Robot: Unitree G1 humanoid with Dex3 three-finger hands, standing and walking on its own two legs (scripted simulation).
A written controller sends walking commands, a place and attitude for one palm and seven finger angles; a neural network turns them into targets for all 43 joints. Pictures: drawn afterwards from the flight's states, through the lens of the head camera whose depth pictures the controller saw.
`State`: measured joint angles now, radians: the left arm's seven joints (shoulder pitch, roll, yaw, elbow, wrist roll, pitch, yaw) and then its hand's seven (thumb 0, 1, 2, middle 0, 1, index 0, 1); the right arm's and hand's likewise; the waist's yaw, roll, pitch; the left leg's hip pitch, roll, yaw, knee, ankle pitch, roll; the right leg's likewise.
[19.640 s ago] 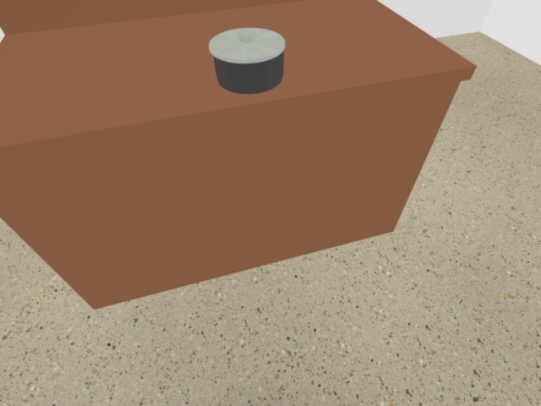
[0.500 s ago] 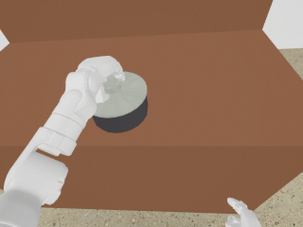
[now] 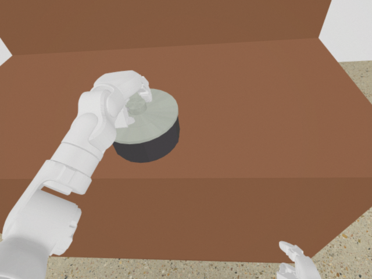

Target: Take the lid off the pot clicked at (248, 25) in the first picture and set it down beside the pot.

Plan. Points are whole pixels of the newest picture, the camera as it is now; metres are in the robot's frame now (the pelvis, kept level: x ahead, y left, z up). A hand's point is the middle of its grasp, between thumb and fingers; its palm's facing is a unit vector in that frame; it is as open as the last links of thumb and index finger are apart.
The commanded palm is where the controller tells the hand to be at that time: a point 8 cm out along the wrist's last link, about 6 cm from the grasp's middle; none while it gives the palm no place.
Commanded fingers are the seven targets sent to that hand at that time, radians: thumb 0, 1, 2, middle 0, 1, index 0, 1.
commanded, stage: close the fingers and squeeze the knob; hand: left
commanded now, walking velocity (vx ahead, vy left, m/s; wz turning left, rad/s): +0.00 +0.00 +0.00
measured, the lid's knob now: (136, 106) +0.46 +0.12 +0.15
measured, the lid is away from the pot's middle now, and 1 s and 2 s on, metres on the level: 0.00 0.00 0.01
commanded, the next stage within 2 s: lift the lid straight up in 1.02 s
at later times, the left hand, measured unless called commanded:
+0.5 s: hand (130, 110) +0.43 +0.13 +0.17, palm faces -0.23 -0.08 -0.97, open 7.4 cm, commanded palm +0.40 +0.14 +0.23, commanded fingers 0.00 0.31 1.05 -0.76 -0.87 -0.76 -0.86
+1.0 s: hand (130, 109) +0.43 +0.13 +0.17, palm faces -0.24 -0.07 -0.97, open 7.4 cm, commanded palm +0.41 +0.14 +0.23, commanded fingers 0.00 0.54 1.14 -0.89 -0.92 -0.88 -0.91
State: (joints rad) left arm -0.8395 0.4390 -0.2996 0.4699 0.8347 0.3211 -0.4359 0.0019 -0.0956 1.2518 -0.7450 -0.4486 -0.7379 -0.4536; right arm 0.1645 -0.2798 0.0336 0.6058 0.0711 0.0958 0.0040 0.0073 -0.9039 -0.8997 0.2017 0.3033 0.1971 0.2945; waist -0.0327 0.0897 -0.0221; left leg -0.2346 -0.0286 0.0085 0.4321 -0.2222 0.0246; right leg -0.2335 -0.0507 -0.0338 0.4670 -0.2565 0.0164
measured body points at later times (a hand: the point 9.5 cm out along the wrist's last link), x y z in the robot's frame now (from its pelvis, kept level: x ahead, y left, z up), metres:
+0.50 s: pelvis +0.00 +0.00 +0.00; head +0.01 -0.04 +0.45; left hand +0.43 +0.13 +0.22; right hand +0.17 -0.24 -0.11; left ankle +0.00 +0.11 -0.74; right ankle -0.01 -0.13 -0.74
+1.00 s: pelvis +0.00 +0.00 +0.00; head +0.01 -0.04 +0.45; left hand +0.43 +0.13 +0.22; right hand +0.17 -0.24 -0.11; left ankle +0.00 +0.11 -0.74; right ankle -0.01 -0.13 -0.74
